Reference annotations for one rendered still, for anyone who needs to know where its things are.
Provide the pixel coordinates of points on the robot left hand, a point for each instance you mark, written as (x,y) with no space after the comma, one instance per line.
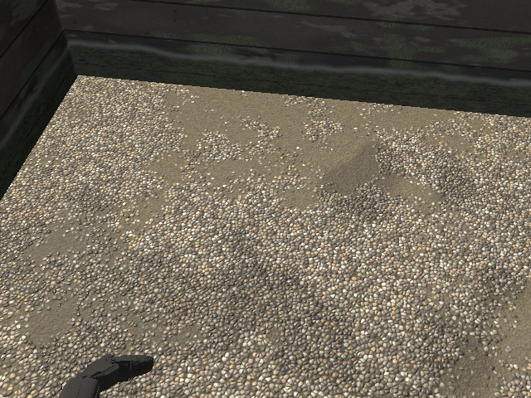
(104,373)

